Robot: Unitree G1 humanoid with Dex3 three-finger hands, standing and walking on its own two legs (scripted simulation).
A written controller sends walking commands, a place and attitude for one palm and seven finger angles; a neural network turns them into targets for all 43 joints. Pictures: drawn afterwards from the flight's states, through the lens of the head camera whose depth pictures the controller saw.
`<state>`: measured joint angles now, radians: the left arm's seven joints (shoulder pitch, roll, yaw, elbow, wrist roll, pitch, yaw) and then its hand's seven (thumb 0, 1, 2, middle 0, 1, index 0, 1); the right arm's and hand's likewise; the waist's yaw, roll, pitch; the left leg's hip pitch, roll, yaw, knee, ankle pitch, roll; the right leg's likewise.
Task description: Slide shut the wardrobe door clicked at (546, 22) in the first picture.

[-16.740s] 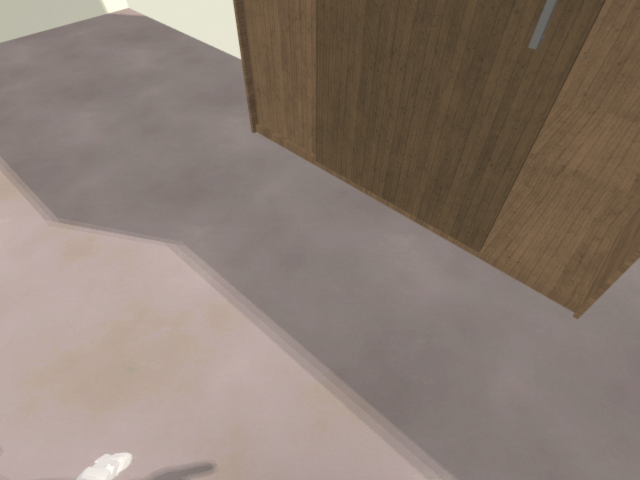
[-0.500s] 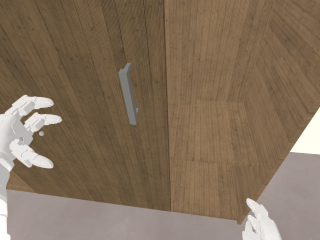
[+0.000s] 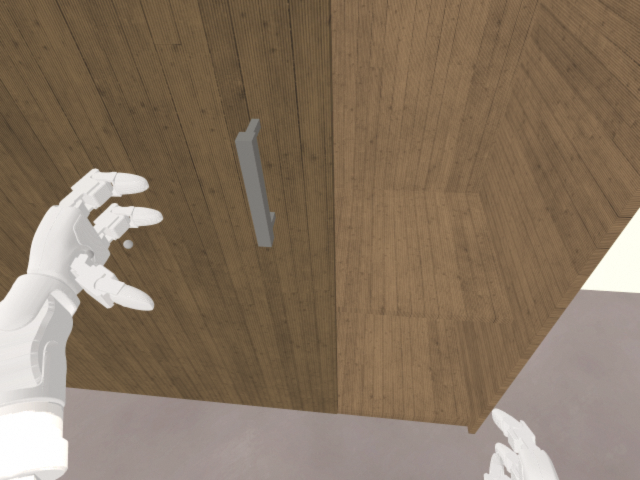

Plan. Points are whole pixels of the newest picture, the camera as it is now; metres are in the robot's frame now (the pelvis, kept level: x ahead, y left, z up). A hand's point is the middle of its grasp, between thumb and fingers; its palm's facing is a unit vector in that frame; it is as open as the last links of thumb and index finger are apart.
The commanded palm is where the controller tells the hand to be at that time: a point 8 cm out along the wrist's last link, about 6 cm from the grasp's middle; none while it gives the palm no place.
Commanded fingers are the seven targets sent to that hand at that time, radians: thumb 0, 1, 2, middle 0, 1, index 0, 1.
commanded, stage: move the hooked fingers beside the handle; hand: left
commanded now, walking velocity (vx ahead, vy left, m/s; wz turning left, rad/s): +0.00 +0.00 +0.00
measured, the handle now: (260, 186) +0.45 +0.11 +0.16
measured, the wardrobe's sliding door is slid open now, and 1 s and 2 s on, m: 0.39 0.39 0.39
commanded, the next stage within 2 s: feel for the door with the fingertips in 1.90 s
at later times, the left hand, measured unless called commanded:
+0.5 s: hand (175, 223) +0.36 +0.20 +0.17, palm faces -0.02 -1.00 -0.05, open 14.0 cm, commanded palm +0.33 +0.24 +0.17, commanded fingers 0.00 -0.50 0.30 -0.30 -1.20 -0.30 -1.20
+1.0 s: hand (214, 199) +0.40 +0.16 +0.17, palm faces -0.03 -1.00 -0.03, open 14.0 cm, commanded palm +0.37 +0.22 +0.16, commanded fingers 0.00 -0.50 0.30 -0.30 -1.20 -0.30 -1.20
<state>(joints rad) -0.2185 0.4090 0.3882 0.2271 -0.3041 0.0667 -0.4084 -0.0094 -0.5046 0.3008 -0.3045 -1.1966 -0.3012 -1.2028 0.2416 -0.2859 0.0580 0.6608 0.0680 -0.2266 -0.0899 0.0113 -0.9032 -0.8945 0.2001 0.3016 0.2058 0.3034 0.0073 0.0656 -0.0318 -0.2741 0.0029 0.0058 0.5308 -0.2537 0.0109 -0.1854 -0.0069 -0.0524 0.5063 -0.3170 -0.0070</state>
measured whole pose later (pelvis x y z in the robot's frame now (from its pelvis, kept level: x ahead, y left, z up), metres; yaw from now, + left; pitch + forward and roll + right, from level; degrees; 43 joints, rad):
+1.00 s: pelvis +0.01 -0.01 +0.00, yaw -1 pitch +1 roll +0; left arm -0.50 0.33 0.28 0.51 -0.22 0.03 -0.24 -0.01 -0.50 0.30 -0.32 -1.21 -0.30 -1.20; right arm 0.27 -0.28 0.04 0.69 0.06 -0.13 -0.07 0.01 -0.90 -0.89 0.20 0.30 0.21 0.30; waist -0.04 0.06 -0.04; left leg -0.29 0.02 0.01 0.52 -0.26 -0.01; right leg -0.21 0.01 -0.04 0.51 -0.32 -0.02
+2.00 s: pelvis +0.01 +0.01 +0.00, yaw -1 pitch +1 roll -1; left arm -0.42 0.33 0.27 0.42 -0.23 0.03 -0.24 -0.01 -0.50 0.30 -0.31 -1.20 -0.30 -1.20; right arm 0.28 -0.28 0.03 0.67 0.06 -0.13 -0.06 0.01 -0.90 -0.89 0.20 0.30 0.20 0.30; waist -0.03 0.06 -0.04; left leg -0.29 0.01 0.02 0.53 -0.27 0.02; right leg -0.20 0.00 -0.03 0.49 -0.32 0.00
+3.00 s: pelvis +0.00 -0.02 +0.00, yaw +0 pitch +1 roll +0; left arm -0.55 0.27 0.18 0.56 -0.20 0.01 -0.15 -0.01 -0.50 0.30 -0.35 -1.24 -0.34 -1.23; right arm 0.25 -0.28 0.03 0.70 0.06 -0.12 -0.05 0.01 -0.91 -0.89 0.20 0.30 0.20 0.30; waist -0.02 0.07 -0.02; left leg -0.29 0.02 -0.01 0.52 -0.25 -0.01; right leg -0.20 0.01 -0.06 0.50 -0.32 -0.03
